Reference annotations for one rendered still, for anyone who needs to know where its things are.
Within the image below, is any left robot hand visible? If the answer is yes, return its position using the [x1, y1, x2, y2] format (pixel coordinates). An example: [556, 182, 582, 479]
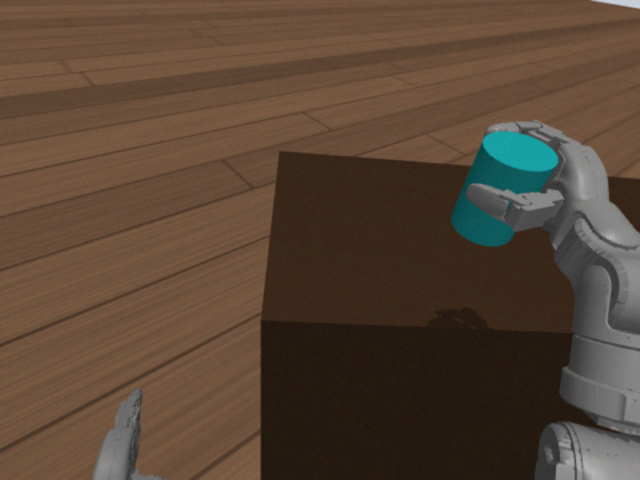
[92, 388, 167, 480]

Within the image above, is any right robot arm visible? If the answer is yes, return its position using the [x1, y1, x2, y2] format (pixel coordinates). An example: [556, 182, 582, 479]
[534, 199, 640, 480]

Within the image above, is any can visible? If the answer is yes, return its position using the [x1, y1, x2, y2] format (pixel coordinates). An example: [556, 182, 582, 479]
[451, 131, 558, 247]

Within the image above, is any right robot hand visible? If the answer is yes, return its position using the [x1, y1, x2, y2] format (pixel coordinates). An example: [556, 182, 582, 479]
[466, 120, 610, 233]

